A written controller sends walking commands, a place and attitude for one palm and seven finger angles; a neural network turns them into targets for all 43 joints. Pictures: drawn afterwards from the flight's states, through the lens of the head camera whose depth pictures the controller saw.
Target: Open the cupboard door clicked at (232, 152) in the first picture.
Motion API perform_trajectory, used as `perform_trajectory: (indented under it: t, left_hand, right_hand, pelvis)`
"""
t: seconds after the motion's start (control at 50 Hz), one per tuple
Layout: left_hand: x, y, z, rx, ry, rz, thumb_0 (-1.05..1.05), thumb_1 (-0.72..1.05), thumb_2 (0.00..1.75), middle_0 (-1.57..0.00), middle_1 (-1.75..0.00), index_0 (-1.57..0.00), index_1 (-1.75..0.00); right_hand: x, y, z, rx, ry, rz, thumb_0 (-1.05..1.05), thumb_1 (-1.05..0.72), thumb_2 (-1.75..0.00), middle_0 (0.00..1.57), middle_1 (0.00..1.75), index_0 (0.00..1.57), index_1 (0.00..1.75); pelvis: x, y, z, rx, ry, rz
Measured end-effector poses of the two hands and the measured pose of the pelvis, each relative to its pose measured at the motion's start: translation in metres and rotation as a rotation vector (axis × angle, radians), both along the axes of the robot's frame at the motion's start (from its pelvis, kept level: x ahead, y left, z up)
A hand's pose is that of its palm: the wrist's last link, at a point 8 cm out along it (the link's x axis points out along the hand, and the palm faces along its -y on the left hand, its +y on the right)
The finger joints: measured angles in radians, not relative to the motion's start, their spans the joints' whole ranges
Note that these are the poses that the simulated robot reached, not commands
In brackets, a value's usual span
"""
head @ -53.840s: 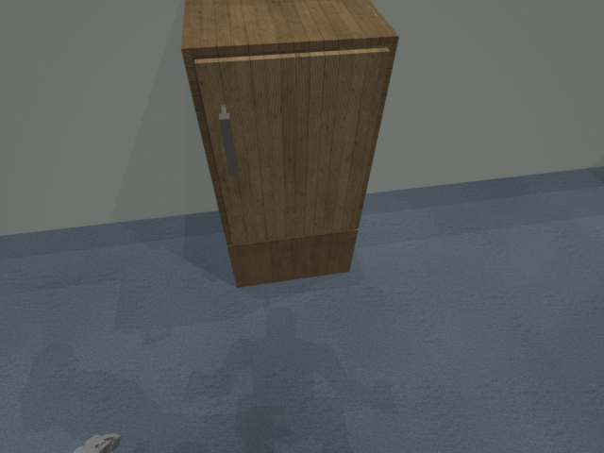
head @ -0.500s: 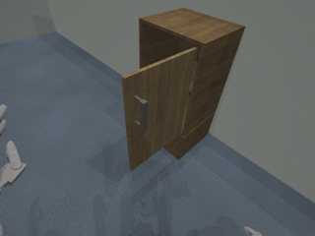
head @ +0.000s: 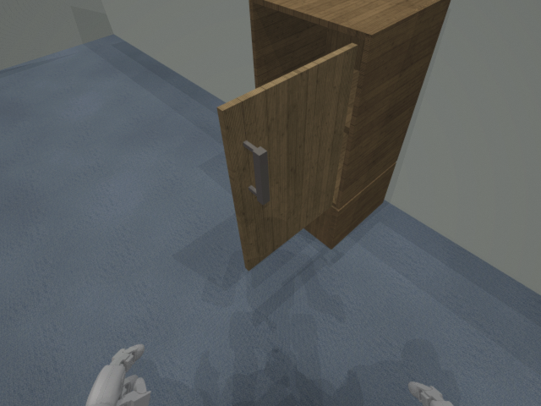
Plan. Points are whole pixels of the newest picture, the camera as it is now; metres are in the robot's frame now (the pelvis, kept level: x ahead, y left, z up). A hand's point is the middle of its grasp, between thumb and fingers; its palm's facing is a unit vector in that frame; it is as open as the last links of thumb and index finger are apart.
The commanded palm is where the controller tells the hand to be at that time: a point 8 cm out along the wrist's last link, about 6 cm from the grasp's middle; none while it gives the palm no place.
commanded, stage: let the arm hang, fingers relaxed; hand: left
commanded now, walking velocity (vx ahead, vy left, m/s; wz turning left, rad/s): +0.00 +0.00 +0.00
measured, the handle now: (255, 173) +0.60 +0.07 -0.03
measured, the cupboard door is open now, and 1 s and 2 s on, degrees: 89 89 89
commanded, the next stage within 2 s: look to check the result in 0.90 s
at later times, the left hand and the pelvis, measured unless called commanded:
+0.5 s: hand out of the picture -0.04 +0.18 -0.15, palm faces +0.03 -0.97 -0.23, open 7.3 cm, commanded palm none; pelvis -0.02 +0.00 +0.02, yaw +0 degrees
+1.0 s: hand out of the picture +0.00 +0.17 -0.16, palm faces +0.03 -0.98 -0.19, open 7.3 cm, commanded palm none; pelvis -0.01 +0.00 +0.02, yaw +0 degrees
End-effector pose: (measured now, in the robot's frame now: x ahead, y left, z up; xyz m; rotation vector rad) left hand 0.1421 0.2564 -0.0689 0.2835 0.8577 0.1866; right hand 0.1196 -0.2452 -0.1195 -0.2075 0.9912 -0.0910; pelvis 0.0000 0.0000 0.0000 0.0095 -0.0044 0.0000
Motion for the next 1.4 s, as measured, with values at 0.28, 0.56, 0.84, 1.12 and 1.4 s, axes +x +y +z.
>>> perform_trajectory:
  t: [0.28,0.56,0.84,1.12,1.4]
  left_hand:
    - [-0.165,-0.024,-0.057,-0.122,0.550,0.148,-0.01,0.97,0.90,-0.20,-0.30,-0.21,-0.30]
    - [-0.175,-0.032,-0.055,-0.125,0.592,0.145,0.01,0.91,0.90,-0.20,-0.30,-0.20,-0.29]
    - [-0.146,-0.040,-0.060,-0.151,0.521,0.121,0.02,0.93,0.90,-0.20,-0.30,-0.21,-0.29]
    - [-0.151,-0.041,-0.058,-0.156,0.556,0.129,0.01,0.91,0.90,-0.20,-0.30,-0.20,-0.29]
    - [-0.140,-0.043,-0.057,-0.149,0.549,0.124,0.01,0.91,0.90,-0.20,-0.30,-0.20,-0.29]
  right_hand:
    - [-0.116,0.009,-0.007,0.002,0.395,-0.073,0.01,-0.91,-0.90,0.20,0.30,0.20,0.30]
    - [-0.174,0.040,-0.017,0.082,0.514,-0.131,0.01,-0.91,-0.90,0.20,0.30,0.20,0.30]
    - [-0.158,0.047,-0.015,0.088,0.466,-0.143,0.00,-0.91,-0.90,0.20,0.30,0.20,0.30]
    - [-0.134,0.037,-0.014,0.061,0.435,-0.131,0.01,-0.91,-0.90,0.20,0.30,0.20,0.30]
    - [-0.125,0.032,-0.013,0.058,0.438,-0.124,0.01,-0.91,-0.90,0.20,0.30,0.20,0.30]
  pelvis:
    - [-0.012,-0.008,0.017,-0.020,-0.024,0.014]
    - [-0.016,-0.004,0.017,-0.013,-0.027,0.000]
    - [-0.010,-0.002,0.017,-0.011,-0.026,-0.003]
    - [-0.002,0.000,0.018,-0.010,-0.022,-0.006]
    - [0.006,-0.004,0.019,-0.008,-0.023,-0.007]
